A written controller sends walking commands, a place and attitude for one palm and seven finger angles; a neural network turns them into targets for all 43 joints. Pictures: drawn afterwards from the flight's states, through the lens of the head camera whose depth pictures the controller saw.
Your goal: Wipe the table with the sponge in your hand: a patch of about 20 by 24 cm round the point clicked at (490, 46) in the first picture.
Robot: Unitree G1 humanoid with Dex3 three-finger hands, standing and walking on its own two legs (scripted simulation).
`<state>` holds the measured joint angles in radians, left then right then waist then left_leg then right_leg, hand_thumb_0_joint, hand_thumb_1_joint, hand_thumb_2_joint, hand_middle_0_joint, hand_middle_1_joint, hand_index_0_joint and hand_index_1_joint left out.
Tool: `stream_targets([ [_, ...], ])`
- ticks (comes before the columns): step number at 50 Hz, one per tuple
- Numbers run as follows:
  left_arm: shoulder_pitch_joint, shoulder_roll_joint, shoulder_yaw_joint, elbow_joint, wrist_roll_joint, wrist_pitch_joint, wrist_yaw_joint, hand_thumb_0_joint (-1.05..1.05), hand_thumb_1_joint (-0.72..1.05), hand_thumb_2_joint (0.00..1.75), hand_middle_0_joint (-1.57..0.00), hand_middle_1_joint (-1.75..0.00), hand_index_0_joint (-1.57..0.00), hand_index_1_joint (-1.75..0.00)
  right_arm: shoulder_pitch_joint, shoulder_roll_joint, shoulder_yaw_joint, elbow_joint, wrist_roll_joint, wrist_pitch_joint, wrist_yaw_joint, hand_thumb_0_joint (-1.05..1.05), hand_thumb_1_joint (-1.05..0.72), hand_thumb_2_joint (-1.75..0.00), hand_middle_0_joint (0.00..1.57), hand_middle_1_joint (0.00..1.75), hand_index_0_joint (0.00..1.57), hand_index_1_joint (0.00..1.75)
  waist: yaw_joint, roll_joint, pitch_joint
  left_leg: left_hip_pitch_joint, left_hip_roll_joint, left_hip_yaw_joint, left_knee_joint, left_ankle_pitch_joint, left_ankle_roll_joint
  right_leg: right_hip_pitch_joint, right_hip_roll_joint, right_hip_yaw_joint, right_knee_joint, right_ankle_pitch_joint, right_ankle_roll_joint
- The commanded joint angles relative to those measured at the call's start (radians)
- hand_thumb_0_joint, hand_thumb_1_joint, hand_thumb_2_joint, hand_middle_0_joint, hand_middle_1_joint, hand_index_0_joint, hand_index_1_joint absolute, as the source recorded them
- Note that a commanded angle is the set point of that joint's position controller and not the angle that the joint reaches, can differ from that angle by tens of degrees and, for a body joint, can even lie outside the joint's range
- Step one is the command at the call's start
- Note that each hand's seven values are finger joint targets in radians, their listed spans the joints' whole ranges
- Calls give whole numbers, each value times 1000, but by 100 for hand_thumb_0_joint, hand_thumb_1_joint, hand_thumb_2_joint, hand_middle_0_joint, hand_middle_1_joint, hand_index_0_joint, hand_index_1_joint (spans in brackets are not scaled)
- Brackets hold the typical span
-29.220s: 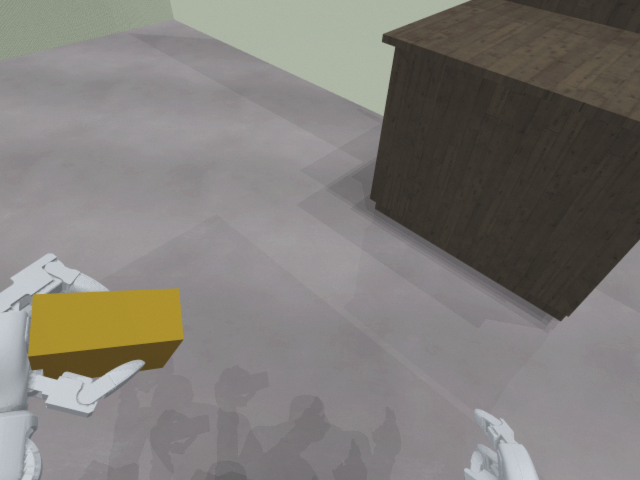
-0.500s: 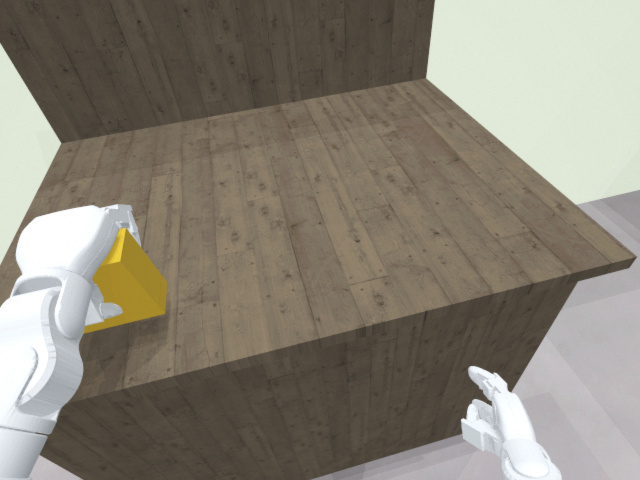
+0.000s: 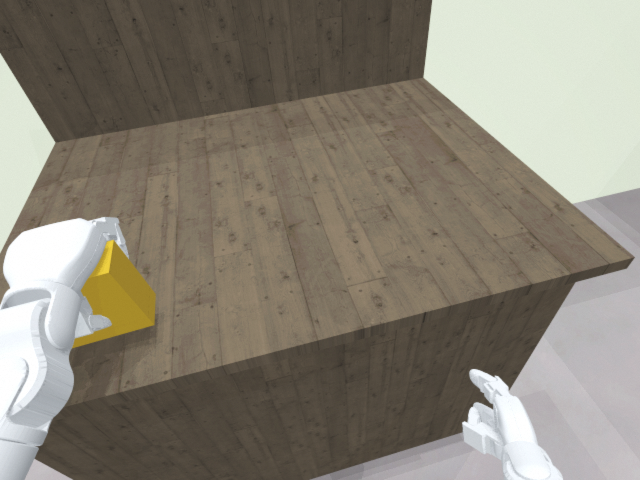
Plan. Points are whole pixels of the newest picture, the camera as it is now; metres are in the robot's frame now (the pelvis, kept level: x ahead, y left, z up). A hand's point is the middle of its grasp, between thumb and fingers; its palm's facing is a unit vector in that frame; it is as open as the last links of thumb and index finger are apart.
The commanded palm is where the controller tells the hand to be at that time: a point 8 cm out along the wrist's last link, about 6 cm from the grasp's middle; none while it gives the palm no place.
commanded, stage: lower the sponge onto the table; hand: left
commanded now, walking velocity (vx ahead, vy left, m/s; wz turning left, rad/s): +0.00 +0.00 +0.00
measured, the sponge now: (99, 304) +0.24 +0.33 +0.11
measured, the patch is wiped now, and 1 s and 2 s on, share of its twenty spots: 0.00 0.00 0.25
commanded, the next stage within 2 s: wipe forward along the first lane in 0.84 s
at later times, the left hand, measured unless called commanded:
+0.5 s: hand (94, 300) +0.24 +0.33 +0.12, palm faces +0.02 -0.05 -1.00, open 9.6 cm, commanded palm +0.21 +0.32 +0.20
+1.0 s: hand (91, 310) +0.23 +0.33 +0.12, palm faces +0.03 -0.04 -1.00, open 9.6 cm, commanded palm +0.21 +0.32 +0.18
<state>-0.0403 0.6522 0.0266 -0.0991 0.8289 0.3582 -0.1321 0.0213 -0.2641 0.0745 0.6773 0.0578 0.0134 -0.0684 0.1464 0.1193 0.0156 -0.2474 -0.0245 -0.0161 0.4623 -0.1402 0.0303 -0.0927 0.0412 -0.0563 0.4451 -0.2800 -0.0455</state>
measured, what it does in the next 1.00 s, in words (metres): stands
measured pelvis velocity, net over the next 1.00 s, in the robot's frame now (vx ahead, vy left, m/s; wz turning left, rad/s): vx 0.00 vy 0.01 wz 0.00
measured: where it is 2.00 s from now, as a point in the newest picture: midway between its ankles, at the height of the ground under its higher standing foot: outside the picture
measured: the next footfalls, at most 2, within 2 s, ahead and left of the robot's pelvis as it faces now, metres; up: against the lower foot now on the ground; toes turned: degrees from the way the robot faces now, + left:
none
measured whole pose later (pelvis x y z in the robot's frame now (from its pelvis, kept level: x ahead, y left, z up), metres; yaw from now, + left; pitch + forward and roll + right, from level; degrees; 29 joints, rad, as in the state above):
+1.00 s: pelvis +0.00 +0.01 +0.00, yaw +0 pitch -4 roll -1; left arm 0.06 0.61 0.03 -0.07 0.86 0.29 -0.06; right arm 0.05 -0.26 0.06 0.68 0.05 0.02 -0.06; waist 0.13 0.11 0.00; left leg -0.27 -0.02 -0.02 0.49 -0.15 0.04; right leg -0.10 0.04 -0.06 0.45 -0.28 -0.04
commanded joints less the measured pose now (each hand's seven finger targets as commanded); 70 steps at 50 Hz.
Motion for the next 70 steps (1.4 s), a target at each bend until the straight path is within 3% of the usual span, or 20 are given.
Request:
stream_targets([
  [1,-318,254,147,-188,36,-21,35,0,10,130,-120,-160,-120,-160,-209,-86,-37,-180,-3,-71,-9,0,-90,-90,20,30,20,30,-19,-3,-225,183,-13,-59,-36,76,5,-92,-18,84,-100,118,-32],
  [4,-257,317,213,-264,35,-47,37,0,10,130,-120,-160,-120,-160,-229,-85,-37,-198,-5,-80,-8,0,-90,-90,20,30,20,30,0,13,-256,202,-13,-71,-28,102,9,-65,-11,123,-86,152,-47],
  [9,-279,331,246,-220,35,-55,66,0,10,130,-120,-160,-120,-160,-223,-88,-36,-183,-6,-72,-10,0,-90,-90,20,30,20,30,-3,12,-197,181,-11,-69,-43,66,5,-95,-8,124,-107,101,-47],
  [11,-295,304,227,-160,41,-55,79,0,10,130,-120,-160,-120,-160,-184,-91,-43,-164,-10,-66,-11,0,-90,-90,20,30,20,30,-13,-14,-201,172,-10,-62,-42,70,1,-99,-10,88,-108,100,-36],
  [14,-290,285,202,-219,41,-53,83,0,10,130,-120,-160,-120,-160,-228,-83,-37,-184,-3,-73,-7,0,-90,-90,20,30,20,30,-4,58,-211,190,-11,-71,-51,59,2,-93,-6,114,-101,91,-49],
  [16,-252,223,157,-188,37,-52,81,0,10,130,-120,-160,-120,-160,-192,-83,-45,-177,-8,-73,-4,0,-90,-90,20,30,20,30,-13,16,-219,181,-7,-67,-47,72,1,-91,-11,74,-97,108,-38],
  [19,-226,277,202,-180,39,-42,72,0,10,130,-120,-160,-120,-160,-218,-91,-41,-179,-3,-68,-4,0,-90,-90,20,30,20,30,-9,-19,-194,167,-8,-67,-47,50,5,-95,-6,111,-102,94,-43],
  [21,-235,252,179,-164,44,-49,72,0,10,130,-120,-160,-120,-160,-189,-90,-46,-171,-8,-66,-5,0,-90,-90,20,30,20,30,-18,-22,-201,164,-8,-62,-45,51,5,-101,-7,77,-104,91,-32],
  [24,-282,289,200,-193,51,-62,79,0,10,130,-120,-160,-120,-160,-213,-88,-39,-184,-3,-71,-8,0,-90,-90,20,30,20,30,-12,19,-200,170,-10,-74,-56,12,6,-104,-2,107,-102,58,-45],
  [32,-210,224,176,-175,50,-75,106,0,10,130,-120,-160,-120,-160,-172,-89,-52,-172,-15,-67,-2,0,-90,-90,20,30,20,30,-13,-6,-204,168,-4,-66,-48,52,4,-105,-2,66,-100,93,-36],
  [34,-205,271,218,-188,51,-68,113,0,10,130,-120,-160,-120,-160,-202,-90,-47,-180,-7,-70,-2,0,-90,-90,20,30,20,30,-3,25,-197,169,-5,-71,-53,37,3,-97,1,107,-96,81,-49],
  [36,-199,208,163,-176,50,-69,113,0,10,130,-120,-160,-120,-160,-179,-86,-50,-175,-11,-68,0,0,-90,-90,20,30,20,30,-15,-2,-207,164,-6,-64,-48,44,3,-102,-3,71,-97,84,-36],
  [39,-154,247,204,-223,49,-72,113,0,10,130,-120,-160,-120,-160,-204,-87,-49,-188,-9,-70,3,0,-90,-90,20,30,20,30,0,26,-217,175,-5,-72,-46,54,6,-88,4,102,-87,100,-49],
  [43,-115,207,176,-179,42,-71,108,0,10,130,-120,-160,-120,-160,-170,-92,-57,-178,-14,-55,4,0,-90,-90,20,30,20,30,-15,-21,-178,147,-6,-60,-37,44,9,-113,-3,71,-99,94,-30],
  [54,-302,231,142,14,68,-79,88,0,10,130,-120,-160,-120,-160,-161,-101,-50,-159,6,-55,-23,0,-90,-90,20,30,20,30,-47,-31,-144,125,-19,-58,-45,-63,13,-165,6,79,-113,5,-35],
  [56,-312,179,97,49,69,-93,80,0,10,130,-120,-160,-120,-160,-135,-101,-55,-155,3,-56,-24,0,-90,-90,20,30,20,30,-53,-59,-170,127,-22,-54,-35,-34,14,-159,0,54,-109,34,-29],
  [59,-329,238,141,70,71,-116,72,0,10,130,-120,-160,-120,-160,-131,-108,-54,-157,7,-55,-23,0,-90,-90,20,30,20,30,-49,-29,-189,131,-21,-57,-28,-21,17,-148,2,75,-103,52,-37],
  [61,-340,180,97,108,70,-129,68,0,10,130,-120,-160,-120,-160,-103,-106,-60,-152,4,-53,-20,0,-90,-90,20,30,20,30,-61,-58,-176,122,-22,-52,-21,-9,18,-164,1,43,-104,63,-27],
  [64,-340,264,167,159,74,-140,73,0,10,130,-120,-160,-120,-160,-99,-118,-62,-153,6,-46,-21,0,-90,-90,20,30,20,30,-52,-61,-172,98,-23,-53,-15,-16,20,-155,0,73,-101,62,-34],
  [70,-399,204,97,225,96,-157,72,0,10,130,-120,-160,-120,-160,-60,-123,-74,-146,6,-35,-19,0,-90,-90,20,30,20,30,-71,-40,-193,93,-28,-44,6,9,26,-177,-1,48,-85,89,-30],
])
